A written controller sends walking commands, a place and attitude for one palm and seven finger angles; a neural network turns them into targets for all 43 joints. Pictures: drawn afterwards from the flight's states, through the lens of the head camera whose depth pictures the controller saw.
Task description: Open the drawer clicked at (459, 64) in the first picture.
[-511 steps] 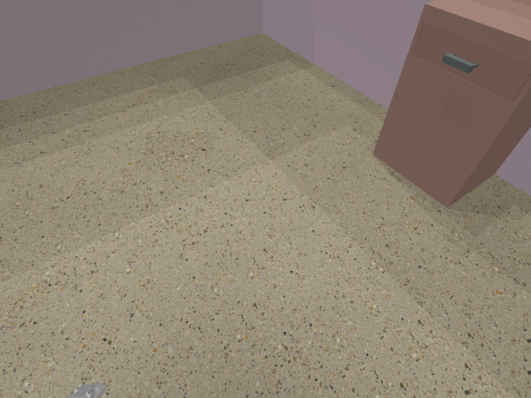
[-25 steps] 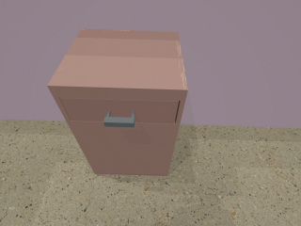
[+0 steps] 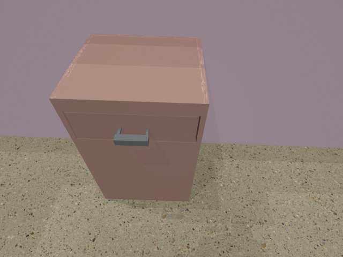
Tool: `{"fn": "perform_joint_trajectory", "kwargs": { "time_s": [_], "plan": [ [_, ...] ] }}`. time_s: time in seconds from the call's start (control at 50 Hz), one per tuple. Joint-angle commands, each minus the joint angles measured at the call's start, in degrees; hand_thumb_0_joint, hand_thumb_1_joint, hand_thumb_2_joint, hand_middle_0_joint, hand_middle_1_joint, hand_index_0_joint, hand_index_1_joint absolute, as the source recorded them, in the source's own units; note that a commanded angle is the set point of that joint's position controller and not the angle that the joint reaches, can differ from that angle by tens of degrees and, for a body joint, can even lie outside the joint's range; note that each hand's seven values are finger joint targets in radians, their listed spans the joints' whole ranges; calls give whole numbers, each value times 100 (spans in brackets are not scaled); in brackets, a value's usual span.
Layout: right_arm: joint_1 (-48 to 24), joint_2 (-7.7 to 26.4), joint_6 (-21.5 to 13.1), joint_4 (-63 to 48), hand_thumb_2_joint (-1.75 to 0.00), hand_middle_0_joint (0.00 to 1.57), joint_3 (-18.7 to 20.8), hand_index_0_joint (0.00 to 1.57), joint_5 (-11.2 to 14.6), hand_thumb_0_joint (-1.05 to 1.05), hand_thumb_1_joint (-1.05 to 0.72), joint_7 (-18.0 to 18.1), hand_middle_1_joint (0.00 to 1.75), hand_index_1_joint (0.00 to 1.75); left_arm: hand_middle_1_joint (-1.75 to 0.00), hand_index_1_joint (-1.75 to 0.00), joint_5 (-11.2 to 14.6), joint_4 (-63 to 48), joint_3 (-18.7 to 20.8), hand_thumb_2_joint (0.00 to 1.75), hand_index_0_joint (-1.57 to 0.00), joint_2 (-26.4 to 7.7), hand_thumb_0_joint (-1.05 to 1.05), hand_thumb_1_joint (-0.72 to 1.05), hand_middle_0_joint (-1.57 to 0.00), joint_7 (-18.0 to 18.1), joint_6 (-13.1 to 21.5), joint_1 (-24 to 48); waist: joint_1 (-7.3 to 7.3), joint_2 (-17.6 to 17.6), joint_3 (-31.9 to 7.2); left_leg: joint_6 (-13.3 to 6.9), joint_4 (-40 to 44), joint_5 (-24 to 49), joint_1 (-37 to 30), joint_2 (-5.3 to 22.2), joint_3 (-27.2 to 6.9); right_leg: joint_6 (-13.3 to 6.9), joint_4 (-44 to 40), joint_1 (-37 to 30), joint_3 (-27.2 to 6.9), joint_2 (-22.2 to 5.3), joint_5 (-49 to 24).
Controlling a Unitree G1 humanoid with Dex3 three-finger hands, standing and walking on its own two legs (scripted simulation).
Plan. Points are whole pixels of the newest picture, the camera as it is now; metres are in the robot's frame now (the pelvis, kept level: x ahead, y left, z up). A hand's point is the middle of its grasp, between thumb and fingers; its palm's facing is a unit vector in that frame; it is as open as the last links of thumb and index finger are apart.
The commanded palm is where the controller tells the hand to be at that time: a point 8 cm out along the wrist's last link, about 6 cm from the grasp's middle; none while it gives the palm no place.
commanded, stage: look again from close up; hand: left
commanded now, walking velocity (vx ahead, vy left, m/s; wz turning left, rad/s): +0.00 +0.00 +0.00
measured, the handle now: (132, 135) +0.51 +0.17 -0.10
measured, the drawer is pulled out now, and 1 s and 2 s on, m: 0.00 0.00 0.00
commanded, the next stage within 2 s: raise the hand with hooked fingers in 0.02 s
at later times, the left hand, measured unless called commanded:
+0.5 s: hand (109, 229) +0.19 +0.16 -0.04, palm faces +0.02 -0.25 -0.97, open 8.3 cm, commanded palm +0.14 +0.20 -0.02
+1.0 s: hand (87, 216) +0.20 +0.21 -0.01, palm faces +0.01 -0.12 -0.99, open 11.3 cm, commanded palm +0.18 +0.22 +0.05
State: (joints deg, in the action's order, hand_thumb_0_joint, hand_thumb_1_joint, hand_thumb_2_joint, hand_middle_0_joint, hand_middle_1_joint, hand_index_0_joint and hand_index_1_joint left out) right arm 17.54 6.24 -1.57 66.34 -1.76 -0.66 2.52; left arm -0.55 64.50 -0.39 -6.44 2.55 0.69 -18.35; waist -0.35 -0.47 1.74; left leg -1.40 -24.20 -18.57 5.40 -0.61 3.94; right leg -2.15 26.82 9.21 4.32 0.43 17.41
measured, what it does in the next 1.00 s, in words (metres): shifts its weight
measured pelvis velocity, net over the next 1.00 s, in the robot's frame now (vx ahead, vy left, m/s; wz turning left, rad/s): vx -0.05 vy -0.01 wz -0.02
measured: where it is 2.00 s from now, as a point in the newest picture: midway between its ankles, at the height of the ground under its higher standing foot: outside the picture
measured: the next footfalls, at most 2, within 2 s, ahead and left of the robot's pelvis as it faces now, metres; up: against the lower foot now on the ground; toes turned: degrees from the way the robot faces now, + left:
none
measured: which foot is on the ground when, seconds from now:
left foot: down 0.00-1.00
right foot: down 0.00-1.00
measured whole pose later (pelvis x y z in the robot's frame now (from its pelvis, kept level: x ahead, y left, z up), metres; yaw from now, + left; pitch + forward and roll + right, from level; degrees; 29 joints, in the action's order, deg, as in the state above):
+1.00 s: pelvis -0.05 -0.01 -0.02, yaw -1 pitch +6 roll +1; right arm 8.9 12.4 5.9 35.1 -1.0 -2.4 0.8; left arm -59.2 5.3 -5.2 -18.4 19.1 -2.0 -9.5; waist -3.1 2.5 -2.8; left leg -1.1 -37.0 -19.6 23.8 -0.6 4.3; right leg -3.2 39.3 28.0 3.2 0.1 17.8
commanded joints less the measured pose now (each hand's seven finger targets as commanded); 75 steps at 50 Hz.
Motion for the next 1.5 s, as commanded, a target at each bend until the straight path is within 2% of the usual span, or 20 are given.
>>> {"fn": "perform_joint_trajectory", "kwargs": {
  "time_s": [0.0,0.08,0.1,0.12,0.14,0.16,0.18,0.22,0.24,0.28,0.34,0.42,0.48,0.58,0.66,0.78,0.9,1.1,1.36,1.48],
  "plan": [
    [586,444,-40,-31,-90,20,89,20,7,0,-90,57,30,30,-30,-30,0,-99,52,90,-20,-438,0,90,-20,1,74,-488,5,24,244,-127,335,1735,367,693,-522,-126,-337,-128,-637,-677,-1894],
    [570,438,-33,-30,-90,20,87,20,4,0,-90,56,30,30,-30,-30,-1,-78,46,90,-20,-411,0,90,-20,-1,76,-511,-10,22,317,-119,343,1671,393,682,-526,-123,-378,-98,-629,-685,-1887],
    [-258,743,-66,-520,-90,20,201,20,96,0,-90,-27,30,30,-30,-30,-74,135,120,90,-20,-819,0,90,-20,225,237,-925,-274,-252,446,104,-1089,1886,1009,634,-201,234,-349,14,-987,-1046,-5009],
    [-97,1709,-981,-2688,-90,20,194,20,398,0,-90,213,30,30,-32,-32,-466,-8775,-608,89,-20,-2061,0,88,-20,182,1155,3506,347,1572,-2304,-179,-28,2974,-403,164,-211,-66,212,-432,-1275,-506,-3826],
    [-632,1282,-1453,-2261,-90,20,293,20,332,0,-90,475,30,30,-33,-33,-655,-7139,-4,88,-20,-1980,0,85,-20,710,637,1581,-52,2506,-2351,-57,-35,4178,-736,375,-386,-173,468,-65,-786,-264,-1841],
    [-554,1037,-1598,-2254,-90,20,396,20,506,0,-90,477,30,30,-34,-34,-654,-6334,-396,87,-21,-1151,0,83,-21,1000,-295,149,36,1444,-1184,68,129,4034,-118,470,-576,-60,703,740,-392,-99,-548],
    [-439,1036,-1630,-2172,-90,20,414,20,526,0,-90,435,30,30,-36,-36,-850,-6175,-847,86,-21,-395,0,81,-21,989,-508,-18,122,604,-706,-86,-154,3704,166,482,-478,47,518,976,-183,-100,-812],
    [-638,1510,-1745,-2660,-90,20,431,20,307,0,-90,326,30,30,-39,-39,-1844,-7022,-931,84,-21,-943,0,76,-21,1140,-431,263,190,-188,-1035,-159,-659,2704,551,225,-581,-34,489,1245,-418,-89,-1440],
    [-681,1532,-1669,-2856,-90,20,409,20,154,0,-90,274,30,30,-40,-40,-2360,-7010,-1141,83,-21,-836,0,74,-21,1273,-425,125,238,-632,-990,-176,-862,2376,824,137,-622,-56,597,1517,-437,-74,-1452],
    [-638,1537,-1361,-3227,-90,20,488,20,-89,0,-90,123,30,30,-43,-43,-3710,-6761,-1095,81,-22,-979,0,69,-22,1654,-403,124,212,-864,-1339,-74,-1234,1914,1283,-91,-575,-82,815,1850,-521,31,-839],
    [-1263,1571,-616,-3814,-90,20,617,20,-295,0,-90,-238,30,30,-48,-48,-5156,-5729,-924,78,-22,-745,0,62,-22,2091,-376,-1401,-360,-1236,-690,37,-1283,807,2267,-207,-394,-194,739,1909,-706,46,-156],
    [-1803,1383,137,-4353,-90,20,498,20,-126,0,-90,-581,30,30,-54,-54,-6094,-6376,-228,74,-23,-1473,0,53,-23,2365,-19,-1203,-850,-857,-1408,90,-1451,759,3031,-333,-208,-242,1273,1206,-1132,-90,-888],
    [-2002,1251,481,-4535,-90,20,443,20,-121,0,-90,-579,30,30,-58,-58,-6523,-6998,24,71,-23,-1824,0,46,-23,2776,-144,-272,-848,-55,-1711,77,-1559,753,2826,-421,-171,-270,1300,1227,-1398,-29,-753],
    [-1997,1176,607,-4392,-90,20,467,20,-195,0,-90,-236,30,30,-66,-66,-6480,-7217,-100,66,-24,-1892,0,34,-24,3076,-523,1860,-217,-181,-1826,-89,-1754,313,2459,-404,-261,-110,878,1400,-1615,-38,-384],
    [-2071,1110,483,-4252,-90,20,397,20,-234,0,-90,-48,30,30,-72,-72,-6169,-7261,-308,62,-25,-1878,0,25,-25,2749,-361,2498,2,75,-1890,-134,-1750,191,2165,-369,-328,-35,679,1390,-1439,-100,-130],
    [-1913,1149,426,-4117,-90,20,311,20,-203,0,-90,0,30,30,-81,-81,-5880,-6483,-375,56,-26,-1816,0,11,-26,2012,-391,1812,-233,-286,-1635,-85,-1304,346,2209,-298,-325,22,437,924,-1193,-161,-240],
    [-1843,1205,424,-4147,-90,20,327,20,-167,0,-90,-75,30,30,-90,-90,-5867,-6830,175,50,-27,-2208,0,-3,-27,1805,-271,1298,-529,-292,-1686,-44,-881,789,2140,-240,-344,-25,542,362,-1004,-148,-941],
    [-1783,1323,452,-4006,-90,20,508,20,-89,0,-90,-118,30,30,-105,-105,-5888,-7262,48,40,-28,-2165,0,-27,-28,2095,-441,2190,-373,197,-1811,-38,-679,1231,1302,-135,-381,-91,588,708,-551,-48,-1020],
    [-1817,1348,589,-3953,-90,20,356,20,20,0,-90,-54,30,30,-120,-120,-5725,-7030,98,30,-30,-2594,0,-50,-30,1096,-709,3140,-441,131,-1485,19,-150,1904,784,-78,-433,-95,174,128,-404,5,-1511],
    [-1731,1332,627,-3904,-90,20,314,20,7,0,-90,-54,30,30,-120,-120,-5658,-7174,152,30,-30,-2811,0,-50,-30,788,-557,3742,-418,294,-1794,54,-117,2523,428,-68,-465,-83,85,-143,-361,-1,-1940]
  ]
}}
